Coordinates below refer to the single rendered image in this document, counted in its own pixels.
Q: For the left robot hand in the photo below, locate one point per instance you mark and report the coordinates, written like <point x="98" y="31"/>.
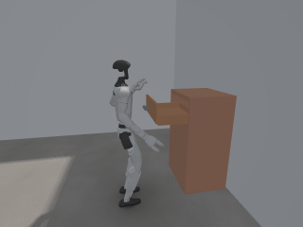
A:
<point x="139" y="84"/>

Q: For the robot right upper arm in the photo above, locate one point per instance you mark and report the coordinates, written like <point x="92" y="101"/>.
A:
<point x="124" y="95"/>

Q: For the robot left upper arm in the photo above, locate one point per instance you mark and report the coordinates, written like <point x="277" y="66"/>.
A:
<point x="112" y="100"/>

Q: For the humanoid robot head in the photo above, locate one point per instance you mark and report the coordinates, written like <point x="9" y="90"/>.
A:
<point x="122" y="65"/>

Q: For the robot right forearm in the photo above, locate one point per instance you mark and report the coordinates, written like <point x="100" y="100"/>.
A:
<point x="129" y="124"/>

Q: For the handle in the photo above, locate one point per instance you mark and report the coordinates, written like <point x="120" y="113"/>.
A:
<point x="145" y="108"/>

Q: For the cabinet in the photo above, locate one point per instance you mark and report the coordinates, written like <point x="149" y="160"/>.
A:
<point x="199" y="150"/>

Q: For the drawer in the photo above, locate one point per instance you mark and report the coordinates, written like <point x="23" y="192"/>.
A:
<point x="167" y="113"/>

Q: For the humanoid robot torso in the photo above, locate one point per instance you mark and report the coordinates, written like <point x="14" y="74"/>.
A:
<point x="121" y="129"/>

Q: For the right robot hand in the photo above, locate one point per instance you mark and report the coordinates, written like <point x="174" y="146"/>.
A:
<point x="151" y="142"/>

